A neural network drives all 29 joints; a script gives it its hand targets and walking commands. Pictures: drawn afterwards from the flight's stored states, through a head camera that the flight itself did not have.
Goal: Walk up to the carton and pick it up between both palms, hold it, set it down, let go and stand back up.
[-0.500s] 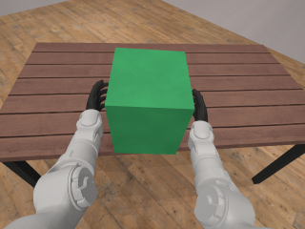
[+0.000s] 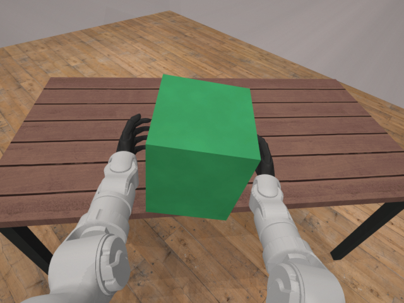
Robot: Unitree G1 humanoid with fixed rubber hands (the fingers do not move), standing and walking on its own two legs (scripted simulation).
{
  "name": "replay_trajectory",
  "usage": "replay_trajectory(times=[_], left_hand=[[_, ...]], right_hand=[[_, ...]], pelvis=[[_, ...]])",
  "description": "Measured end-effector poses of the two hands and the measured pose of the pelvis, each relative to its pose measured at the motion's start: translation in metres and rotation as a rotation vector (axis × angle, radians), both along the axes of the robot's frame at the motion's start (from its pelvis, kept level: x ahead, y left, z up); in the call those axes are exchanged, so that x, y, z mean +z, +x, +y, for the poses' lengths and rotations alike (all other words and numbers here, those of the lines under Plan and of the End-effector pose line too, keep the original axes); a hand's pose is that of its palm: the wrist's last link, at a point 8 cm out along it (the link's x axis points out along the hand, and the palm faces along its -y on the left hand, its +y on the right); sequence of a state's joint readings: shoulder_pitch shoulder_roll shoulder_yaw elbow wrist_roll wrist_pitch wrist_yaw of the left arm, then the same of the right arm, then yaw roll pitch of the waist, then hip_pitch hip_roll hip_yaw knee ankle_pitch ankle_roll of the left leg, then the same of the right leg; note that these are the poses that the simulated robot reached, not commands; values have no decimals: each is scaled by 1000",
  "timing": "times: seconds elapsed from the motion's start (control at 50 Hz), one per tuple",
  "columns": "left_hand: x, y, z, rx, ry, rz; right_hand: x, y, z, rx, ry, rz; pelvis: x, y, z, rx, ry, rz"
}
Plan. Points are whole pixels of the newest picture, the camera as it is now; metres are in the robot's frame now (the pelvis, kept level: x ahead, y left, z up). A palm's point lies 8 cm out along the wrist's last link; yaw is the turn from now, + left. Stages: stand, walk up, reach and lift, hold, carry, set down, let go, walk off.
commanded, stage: reach and lift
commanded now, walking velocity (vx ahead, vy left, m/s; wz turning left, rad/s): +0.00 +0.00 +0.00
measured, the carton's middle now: (196, 151) +0.45 -0.01 +0.06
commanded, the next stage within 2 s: hold in 1.98 s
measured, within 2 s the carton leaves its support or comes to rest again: neither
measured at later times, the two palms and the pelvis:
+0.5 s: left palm (120, 146) +0.38 +0.14 +0.14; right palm (268, 168) +0.35 -0.14 +0.12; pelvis +0.00 +0.00 +0.00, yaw +2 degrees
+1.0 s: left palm (116, 141) +0.37 +0.15 +0.16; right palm (271, 161) +0.35 -0.14 +0.14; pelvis +0.00 +0.00 +0.00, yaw +1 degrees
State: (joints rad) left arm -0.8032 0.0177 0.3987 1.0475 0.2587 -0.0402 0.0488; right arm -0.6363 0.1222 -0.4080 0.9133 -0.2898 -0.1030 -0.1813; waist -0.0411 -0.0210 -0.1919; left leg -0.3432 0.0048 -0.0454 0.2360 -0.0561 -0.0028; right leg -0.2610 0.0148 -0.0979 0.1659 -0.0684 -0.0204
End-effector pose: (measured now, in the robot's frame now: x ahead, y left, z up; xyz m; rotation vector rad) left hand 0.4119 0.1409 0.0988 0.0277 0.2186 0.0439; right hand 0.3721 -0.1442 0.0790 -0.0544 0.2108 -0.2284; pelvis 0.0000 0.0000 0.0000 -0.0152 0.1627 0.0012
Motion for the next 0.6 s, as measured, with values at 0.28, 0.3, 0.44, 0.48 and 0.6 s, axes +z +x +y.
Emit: replay_trajectory(times=[0.28,0.3,0.44,0.48,0.6], left_hand=[[39,-9,9,31,13,-76],[41,-11,9,33,14,-79],[45,-24,7,28,31,-47],[43,-27,5,25,37,-31],[45,-32,-3,21,45,-33]], right_hand=[[36,0,10,1,52,-45],[38,-1,10,1,53,-47],[40,-14,7,-3,65,-19],[38,-17,5,-7,68,-9],[38,-24,-1,-19,69,-29]], pelvis=[[1,3,2,15,-4,-110],[1,3,2,18,-4,-123],[1,-2,2,31,-2,-200],[1,-3,2,31,-2,-206],[1,-3,3,25,-3,-197]])
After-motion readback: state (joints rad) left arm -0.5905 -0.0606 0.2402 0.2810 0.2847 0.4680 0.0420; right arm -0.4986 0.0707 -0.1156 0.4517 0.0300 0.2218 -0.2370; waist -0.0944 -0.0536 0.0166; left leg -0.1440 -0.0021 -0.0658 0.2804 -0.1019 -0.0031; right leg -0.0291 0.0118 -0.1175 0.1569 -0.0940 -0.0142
